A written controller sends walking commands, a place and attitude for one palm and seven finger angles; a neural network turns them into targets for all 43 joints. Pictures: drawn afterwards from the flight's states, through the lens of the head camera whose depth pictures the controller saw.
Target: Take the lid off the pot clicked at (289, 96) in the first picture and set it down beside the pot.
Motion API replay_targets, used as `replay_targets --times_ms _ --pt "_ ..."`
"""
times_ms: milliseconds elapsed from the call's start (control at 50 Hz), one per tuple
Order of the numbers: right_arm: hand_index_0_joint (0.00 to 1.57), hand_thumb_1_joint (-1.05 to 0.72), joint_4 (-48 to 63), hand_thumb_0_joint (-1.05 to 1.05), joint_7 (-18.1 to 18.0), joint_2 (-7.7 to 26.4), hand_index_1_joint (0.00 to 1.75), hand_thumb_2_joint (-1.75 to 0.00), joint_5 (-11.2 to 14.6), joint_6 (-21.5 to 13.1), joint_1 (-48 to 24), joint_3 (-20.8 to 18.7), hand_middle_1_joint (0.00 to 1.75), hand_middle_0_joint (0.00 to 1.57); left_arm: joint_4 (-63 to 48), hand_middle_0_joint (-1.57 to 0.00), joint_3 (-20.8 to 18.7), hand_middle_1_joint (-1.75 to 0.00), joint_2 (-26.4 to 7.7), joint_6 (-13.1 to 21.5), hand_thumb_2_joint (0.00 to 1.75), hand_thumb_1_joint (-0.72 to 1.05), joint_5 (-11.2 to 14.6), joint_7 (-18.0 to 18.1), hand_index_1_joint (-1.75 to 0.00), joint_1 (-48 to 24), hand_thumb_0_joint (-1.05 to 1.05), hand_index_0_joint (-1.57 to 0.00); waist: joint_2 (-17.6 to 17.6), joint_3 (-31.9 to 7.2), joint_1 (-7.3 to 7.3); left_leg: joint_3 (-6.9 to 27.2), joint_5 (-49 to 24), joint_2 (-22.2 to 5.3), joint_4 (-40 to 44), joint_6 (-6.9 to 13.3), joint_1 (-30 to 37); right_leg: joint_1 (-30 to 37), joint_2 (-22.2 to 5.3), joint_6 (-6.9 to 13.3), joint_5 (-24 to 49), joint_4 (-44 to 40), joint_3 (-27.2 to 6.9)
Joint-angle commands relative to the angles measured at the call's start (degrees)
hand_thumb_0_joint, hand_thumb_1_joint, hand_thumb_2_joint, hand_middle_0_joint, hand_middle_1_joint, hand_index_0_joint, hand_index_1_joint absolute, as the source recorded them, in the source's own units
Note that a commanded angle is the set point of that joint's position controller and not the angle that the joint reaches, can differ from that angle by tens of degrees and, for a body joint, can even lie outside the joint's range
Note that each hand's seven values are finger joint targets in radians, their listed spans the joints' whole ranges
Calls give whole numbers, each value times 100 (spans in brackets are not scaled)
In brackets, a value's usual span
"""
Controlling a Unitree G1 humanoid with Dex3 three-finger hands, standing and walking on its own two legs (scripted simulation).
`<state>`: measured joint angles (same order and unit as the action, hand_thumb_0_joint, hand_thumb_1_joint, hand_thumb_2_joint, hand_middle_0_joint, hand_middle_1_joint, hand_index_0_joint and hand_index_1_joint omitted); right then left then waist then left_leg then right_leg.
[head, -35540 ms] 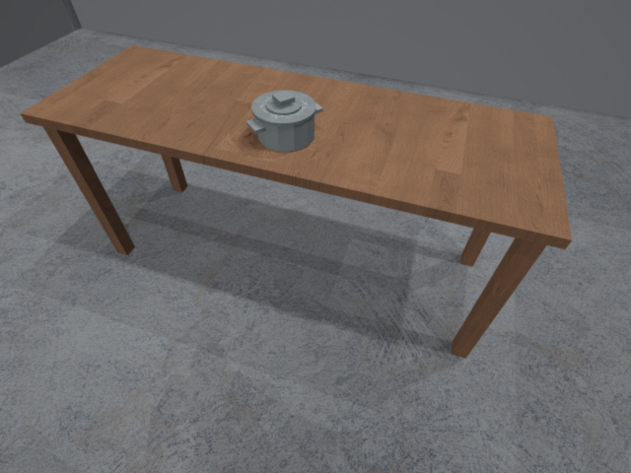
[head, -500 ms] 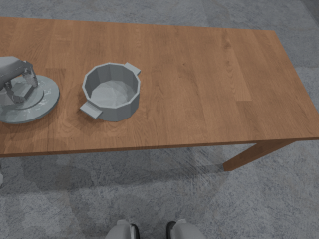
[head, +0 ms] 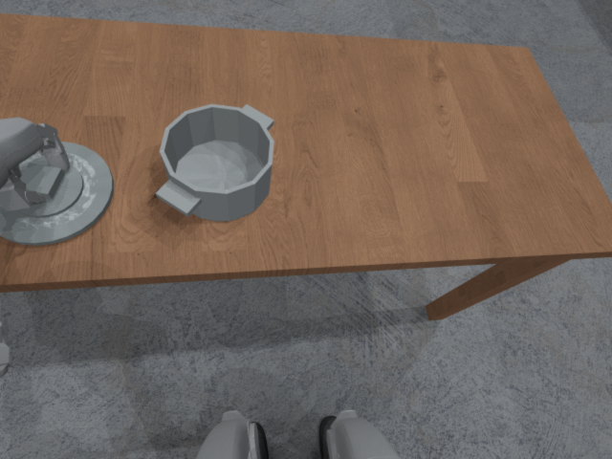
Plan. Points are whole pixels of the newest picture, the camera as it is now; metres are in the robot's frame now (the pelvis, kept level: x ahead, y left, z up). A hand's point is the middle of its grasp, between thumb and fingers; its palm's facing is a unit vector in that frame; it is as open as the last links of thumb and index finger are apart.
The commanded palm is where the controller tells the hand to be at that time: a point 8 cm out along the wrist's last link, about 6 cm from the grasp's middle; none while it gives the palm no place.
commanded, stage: open the fingers wide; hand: left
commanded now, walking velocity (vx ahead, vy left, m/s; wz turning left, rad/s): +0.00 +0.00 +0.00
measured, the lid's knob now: (40, 180) +0.49 +0.33 -0.03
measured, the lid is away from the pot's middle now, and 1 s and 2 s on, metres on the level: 0.24 0.25 0.25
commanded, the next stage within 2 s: raise the empty hand in 1.00 s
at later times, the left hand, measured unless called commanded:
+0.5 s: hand (5, 190) +0.45 +0.34 +0.01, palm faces -0.46 -0.12 -0.88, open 7.9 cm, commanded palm +0.50 +0.31 +0.06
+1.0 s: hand (5, 187) +0.46 +0.34 +0.01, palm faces -0.46 -0.13 -0.88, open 10.9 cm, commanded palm +0.50 +0.31 +0.06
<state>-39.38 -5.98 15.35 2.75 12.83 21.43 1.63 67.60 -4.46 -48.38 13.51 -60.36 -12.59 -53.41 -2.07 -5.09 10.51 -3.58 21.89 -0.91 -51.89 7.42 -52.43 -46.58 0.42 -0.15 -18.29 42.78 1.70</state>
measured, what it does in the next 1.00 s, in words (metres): stands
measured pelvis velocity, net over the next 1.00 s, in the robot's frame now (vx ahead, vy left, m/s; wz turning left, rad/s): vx -0.01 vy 0.01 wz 0.02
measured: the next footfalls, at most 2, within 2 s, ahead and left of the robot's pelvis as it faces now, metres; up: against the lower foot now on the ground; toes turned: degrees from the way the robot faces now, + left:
none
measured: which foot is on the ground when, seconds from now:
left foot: down 0.00-1.00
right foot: down 0.00-1.00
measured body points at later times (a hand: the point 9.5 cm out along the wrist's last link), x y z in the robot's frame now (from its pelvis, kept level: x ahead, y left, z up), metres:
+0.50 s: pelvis -0.02 +0.01 +0.00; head +0.11 +0.06 +0.43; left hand +0.47 +0.34 +0.06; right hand -0.01 -0.27 -0.10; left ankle +0.02 +0.03 -0.69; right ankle +0.02 -0.18 -0.69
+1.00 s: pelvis -0.01 +0.01 -0.01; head +0.11 +0.06 +0.42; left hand +0.48 +0.34 +0.06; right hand -0.03 -0.27 -0.10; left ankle +0.02 +0.03 -0.69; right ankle +0.02 -0.18 -0.69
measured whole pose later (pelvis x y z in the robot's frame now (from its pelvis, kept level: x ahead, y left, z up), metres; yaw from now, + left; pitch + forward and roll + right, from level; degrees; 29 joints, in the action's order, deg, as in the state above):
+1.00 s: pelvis -0.01 +0.01 -0.01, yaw +1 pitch +21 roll -8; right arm -39.6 -5.7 15.4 3.5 10.7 21.8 1.7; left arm 68.9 0.3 -46.3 10.6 -61.3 -12.9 -57.8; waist -2.2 -5.9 9.9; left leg -2.8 21.5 0.0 -53.5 8.4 -53.6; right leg -47.2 0.4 1.0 -18.6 44.2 1.4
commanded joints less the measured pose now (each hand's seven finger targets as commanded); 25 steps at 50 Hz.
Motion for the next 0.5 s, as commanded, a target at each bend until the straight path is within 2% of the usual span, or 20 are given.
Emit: replay_targets --times_ms 0,40,60,80,120,140,160,180,220,240,280,320,340,360,380,420,440,460,480 --pt "20 -90 66 0 -61 1314 30 -90 -74 71 923 -522 30 20 -1949 -80 -349 -110 -2094 -17 82 62 -35 317 -106 -3163 0 -71 -1647 -3427 -103 1203 -3809 -330 519 -707 4617 -569 413 241 656 -373 351" --pt "20 -90 65 0 -111 1302 30 -90 -46 17 932 -462 30 20 -1628 -77 -433 -109 -2188 -11 79 58 -88 428 -105 -2911 0 -68 -1530 -3154 -122 1257 -3675 -322 591 -737 4502 -693 421 263 530 -327 404" --pt "20 -90 87 0 -104 1287 30 -90 -26 -2 878 -438 30 20 -1183 -76 -370 -109 -2039 -45 78 57 -72 446 -105 -2564 0 -67 -1480 -2810 -141 1233 -3461 -297 595 -746 4330 -832 429 271 402 -297 430" --pt "20 -90 95 0 -86 1298 30 -90 -27 -4 829 -435 30 20 -1060 -74 -259 -108 -1862 -88 77 55 -5 452 -105 -2522 0 -66 -1268 -2629 -111 1161 -3122 -272 621 -691 4071 -787 421 271 347 -328 430" --pt "20 -90 131 0 -39 1304 30 -90 20 -37 775 -418 30 20 -790 -71 154 -107 -1396 -195 75 52 66 419 -104 -2532 0 -63 -1116 -2228 -41 1092 -2256 -225 728 -593 3675 -810 411 282 169 -393 385" --pt "20 -90 119 0 -33 1307 30 -90 33 -60 774 -426 30 20 -906 -70 273 -107 -1225 -198 75 50 77 386 -104 -2699 0 -62 -1239 -2199 -31 1138 -2243 -259 763 -584 3754 -904 378 291 153 -383 377" --pt "20 -90 78 0 -32 1328 30 -90 17 -61 817 -452 30 20 -1093 -68 411 -106 -1121 -183 74 49 32 360 -103 -2899 0 -61 -1373 -2315 -2 1261 -2230 -300 789 -631 3973 -1054 387 287 105 -351 383" --pt "20 -90 43 0 -15 1328 30 -90 14 -83 836 -470 30 20 -1255 -67 369 -106 -1180 -185 73 47 22 344 -103 -3082 0 -60 -1497 -2457 -22 1306 -2221 -327 769 -642 4131 -1090 375 293 98 -339 375" --pt "20 -90 118 0 -58 1322 30 -90 37 -129 824 -433 30 20 -1183 -64 108 -105 -1530 -142 71 44 -16 334 -102 -2924 0 -57 -1317 -2686 -73 1327 -2309 -285 720 -645 4115 -914 390 294 170 -305 346" --pt "20 -90 134 0 -86 1315 30 -90 41 -151 823 -413 30 20 -1190 -63 -85 -104 -1735 -94 71 42 4 324 -102 -2832 0 -56 -1383 -2805 -145 1301 -2613 -285 675 -660 4153 -842 380 303 249 -271 343" --pt "20 -90 181 0 -82 1295 30 -90 42 -163 792 -404 30 20 -890 -60 154 -103 -1418 -167 69 38 42 300 -101 -2717 0 -54 -1164 -2585 -77 1245 -2483 -247 658 -650 3909 -860 397 283 218 -265 365" --pt "20 -90 194 0 -41 1314 30 -90 61 -178 775 -412 30 20 -673 -57 396 -102 -1100 -255 68 35 45 282 -100 -2690 0 -52 -981 -2285 -28 1232 -2010 -242 706 -600 3630 -977 397 274 88 -269 367" --pt "20 -90 168 0 -42 1333 30 -90 68 -189 797 -415 30 20 -723 -56 431 -102 -1041 -251 67 33 44 264 -100 -2760 0 -51 -934 -2300 -15 1360 -2103 -311 728 -622 3752 -1085 378 268 89 -219 383" --pt "20 -90 173 0 -23 1340 30 -90 68 -188 809 -436 30 20 -638 -54 520 -101 -932 -302 67 31 40 241 -99 -2767 0 -50 -1047 -2256 -23 1412 -1978 -319 733 -656 3786 -1204 380 267 -7 -198 364" --pt "20 -90 171 0 -21 1365 30 -90 40 -181 842 -466 30 20 -1002 -53 338 -100 -1156 -274 66 29 37 237 -98 -2964 0 -49 -1071 -2489 -70 1479 -2095 -345 744 -672 3931 -1148 368 269 57 -187 365" --pt "20 -90 176 0 -36 1354 30 -90 31 -177 849 -486 30 20 -1160 -50 283 -99 -1221 -251 65 26 30 225 -98 -3071 0 -46 -1103 -2752 -66 1501 -2199 -333 706 -697 4066 -1065 375 272 118 -186 336" --pt "20 -90 180 0 -51 1330 30 -90 33 -197 855 -487 30 20 -1238 -49 221 -99 -1241 -204 64 24 48 201 -97 -3063 0 -45 -1291 -2835 -100 1563 -2506 -360 672 -738 4231 -1164 364 269 165 -156 315" --pt "20 -90 160 0 -62 1344 30 -90 7 -190 916 -486 30 20 -1276 -47 126 -98 -1406 -187 63 22 16 220 -97 -3090 0 -44 -1305 -2968 -98 1626 -2569 -375 671 -795 4326 -1170 385 259 150 -119 316" --pt "20 -90 156 0 -62 1313 30 -90 20 -194 869 -475 30 20 -1118 -46 210 -98 -1267 -209 62 21 12 229 -96 -3024 0 -43 -1335 -2806 -93 1619 -2545 -373 673 -835 4272 -1261 383 270 120 -112 349"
